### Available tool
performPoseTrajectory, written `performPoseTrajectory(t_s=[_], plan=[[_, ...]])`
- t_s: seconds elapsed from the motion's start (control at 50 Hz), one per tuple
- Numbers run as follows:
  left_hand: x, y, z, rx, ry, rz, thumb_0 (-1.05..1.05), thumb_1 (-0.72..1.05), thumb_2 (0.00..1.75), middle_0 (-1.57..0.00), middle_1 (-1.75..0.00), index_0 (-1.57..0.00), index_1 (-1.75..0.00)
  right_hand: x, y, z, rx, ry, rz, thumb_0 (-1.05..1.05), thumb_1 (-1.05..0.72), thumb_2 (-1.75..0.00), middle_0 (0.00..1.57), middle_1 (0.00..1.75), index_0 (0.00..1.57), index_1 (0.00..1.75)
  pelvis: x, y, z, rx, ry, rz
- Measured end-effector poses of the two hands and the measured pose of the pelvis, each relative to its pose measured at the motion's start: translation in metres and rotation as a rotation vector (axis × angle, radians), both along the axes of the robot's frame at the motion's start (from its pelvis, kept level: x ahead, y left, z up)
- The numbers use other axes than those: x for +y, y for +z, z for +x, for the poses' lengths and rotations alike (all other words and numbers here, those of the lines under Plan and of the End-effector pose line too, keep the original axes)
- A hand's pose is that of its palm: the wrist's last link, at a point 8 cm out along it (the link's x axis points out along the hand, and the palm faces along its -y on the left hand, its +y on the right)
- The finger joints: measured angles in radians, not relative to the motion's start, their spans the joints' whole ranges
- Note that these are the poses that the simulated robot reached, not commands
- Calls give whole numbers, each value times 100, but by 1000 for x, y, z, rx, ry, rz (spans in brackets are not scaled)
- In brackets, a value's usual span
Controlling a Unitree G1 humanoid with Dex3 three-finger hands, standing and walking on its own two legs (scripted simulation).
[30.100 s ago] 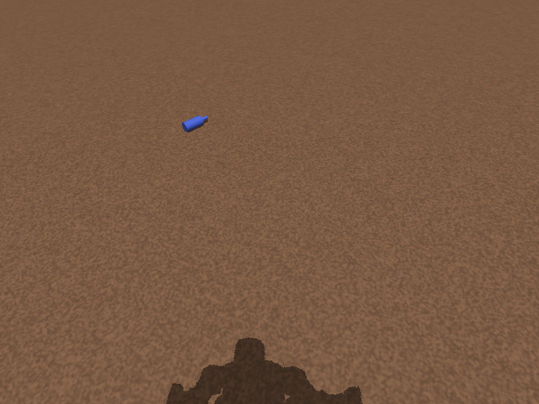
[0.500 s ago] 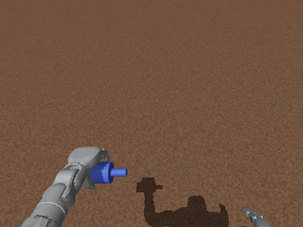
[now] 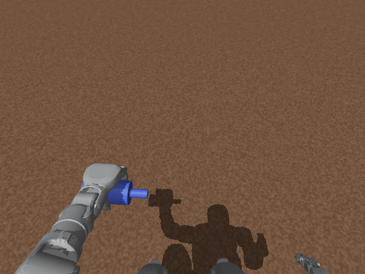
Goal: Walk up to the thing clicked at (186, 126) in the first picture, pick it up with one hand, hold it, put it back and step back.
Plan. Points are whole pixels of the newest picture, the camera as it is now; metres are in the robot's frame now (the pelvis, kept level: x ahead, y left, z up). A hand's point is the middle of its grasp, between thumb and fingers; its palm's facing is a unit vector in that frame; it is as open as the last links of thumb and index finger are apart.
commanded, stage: crouch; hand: left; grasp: from above
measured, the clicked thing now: (116, 192) +0.35 +0.20 -0.12
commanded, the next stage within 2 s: lower in 1.60 s
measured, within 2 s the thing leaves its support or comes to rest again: neither
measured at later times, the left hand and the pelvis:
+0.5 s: hand (130, 199) +0.40 +0.21 -0.33, palm faces -0.45 +0.04 -0.89, open 9.3 cm; pelvis -0.05 +0.01 -0.20, yaw -2 degrees
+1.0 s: hand (137, 201) +0.44 +0.21 -0.47, palm faces -0.45 +0.00 -0.89, open 9.4 cm; pelvis -0.05 +0.00 -0.31, yaw -4 degrees
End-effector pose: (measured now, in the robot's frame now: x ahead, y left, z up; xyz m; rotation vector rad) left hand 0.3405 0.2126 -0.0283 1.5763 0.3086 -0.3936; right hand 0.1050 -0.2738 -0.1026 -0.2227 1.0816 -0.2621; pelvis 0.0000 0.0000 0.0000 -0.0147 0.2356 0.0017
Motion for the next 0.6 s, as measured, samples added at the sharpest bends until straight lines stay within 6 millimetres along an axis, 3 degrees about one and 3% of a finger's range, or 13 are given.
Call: performPoseTrajectory(t_s=[0.16,0.34,0.46,0.6], plan=[[-3,-83,24,-20,-3,21,0,10,36,-80,-44,-80,-43,-10,-69,-64,137,-52,-50,1,-90,-90,20,30,21,30,5,-67,-21,164,-3,-15],[-7,-170,50,-20,11,25,0,10,37,-80,-43,-81,-42,3,-149,-126,261,-101,-51,1,-90,-89,20,30,21,30,10,-144,-42,291,-8,-28],[-7,-227,60,13,17,14,0,10,37,-80,-43,-80,-42,12,-196,-140,292,-88,-31,1,-90,-89,20,30,21,30,11,-189,-50,353,-8,-36],[-5,-289,73,16,5,-14,0,9,38,-79,-44,-80,-43,14,-239,-136,308,-37,-28,1,-90,-89,20,30,21,30,9,-236,-53,408,-8,-51]])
